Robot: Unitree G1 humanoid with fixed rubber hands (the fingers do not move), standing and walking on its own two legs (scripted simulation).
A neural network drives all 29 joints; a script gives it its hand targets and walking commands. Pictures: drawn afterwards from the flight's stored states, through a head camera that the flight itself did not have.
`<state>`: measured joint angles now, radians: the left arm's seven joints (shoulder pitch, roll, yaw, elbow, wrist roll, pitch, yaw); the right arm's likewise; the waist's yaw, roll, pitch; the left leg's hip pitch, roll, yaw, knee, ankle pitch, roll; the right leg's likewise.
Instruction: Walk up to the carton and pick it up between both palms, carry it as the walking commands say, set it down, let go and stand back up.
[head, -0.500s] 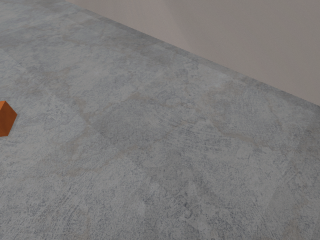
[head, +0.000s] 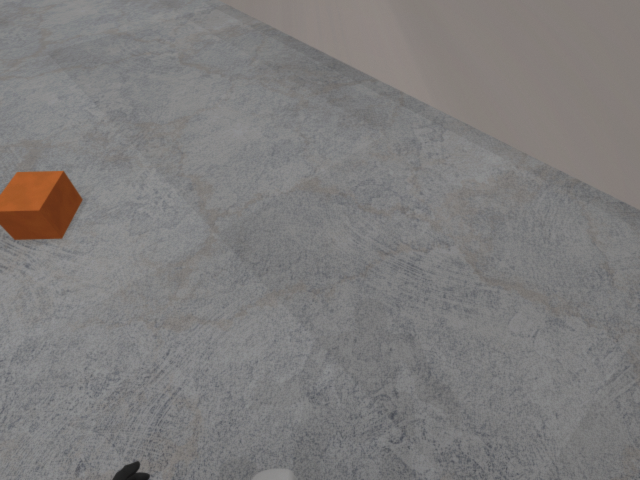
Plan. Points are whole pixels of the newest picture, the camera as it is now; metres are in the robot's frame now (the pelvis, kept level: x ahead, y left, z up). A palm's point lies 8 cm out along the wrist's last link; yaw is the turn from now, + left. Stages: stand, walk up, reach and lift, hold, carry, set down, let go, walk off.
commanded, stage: walk up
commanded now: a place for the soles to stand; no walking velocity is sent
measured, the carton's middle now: (39, 205) +1.26 +1.20 -0.68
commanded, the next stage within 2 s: none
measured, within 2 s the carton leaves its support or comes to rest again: neither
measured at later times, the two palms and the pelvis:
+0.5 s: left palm out of the picture +0.10 +0.42 -0.10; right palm (443, 370) +0.28 -0.17 -0.12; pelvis +0.12 +0.10 -0.03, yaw +16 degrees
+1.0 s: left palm out of the picture +0.19 +0.56 -0.11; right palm (283, 232) +0.56 +0.08 -0.10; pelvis +0.28 +0.25 -0.04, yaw +32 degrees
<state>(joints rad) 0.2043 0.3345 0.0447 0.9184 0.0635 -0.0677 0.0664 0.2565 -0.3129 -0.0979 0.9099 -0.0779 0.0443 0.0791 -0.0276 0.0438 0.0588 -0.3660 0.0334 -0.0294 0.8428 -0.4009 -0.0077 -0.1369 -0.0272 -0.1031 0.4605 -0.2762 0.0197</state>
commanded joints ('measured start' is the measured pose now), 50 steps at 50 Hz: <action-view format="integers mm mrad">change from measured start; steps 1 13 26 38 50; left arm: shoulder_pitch -1 92 186 257 353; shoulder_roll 351 326 358 288 325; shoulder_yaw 108 86 116 63 79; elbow -162 -326 -406 -482 -412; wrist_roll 28 -30 11 -56 -37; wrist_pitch -34 -5 -63 -4 -2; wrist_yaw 22 -42 3 -55 -71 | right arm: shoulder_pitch -108 5 -59 201 -138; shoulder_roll -205 -386 -313 -384 -360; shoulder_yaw -42 -95 -75 -107 -44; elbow -252 -304 -423 -339 -448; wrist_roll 18 40 19 37 55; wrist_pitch -13 -26 -21 -52 -64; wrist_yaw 72 -12 28 -18 -56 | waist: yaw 34 -15 62 -122 114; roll -197 187 -136 159 133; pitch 60 36 145 -177 -17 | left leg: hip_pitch -288 94 -456 505 -277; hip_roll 192 241 84 27 173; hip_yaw -101 -482 -131 -147 -335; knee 4 -588 354 -247 -279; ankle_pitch -38 -361 -18 11 -264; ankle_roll -3 279 -12 213 235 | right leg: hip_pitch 56 -445 7 -372 -70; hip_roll -436 -62 -417 -156 -47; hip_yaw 241 118 466 -161 98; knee -267 586 -260 752 363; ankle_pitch -228 -317 -382 118 -64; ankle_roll -270 -57 -274 -83 -103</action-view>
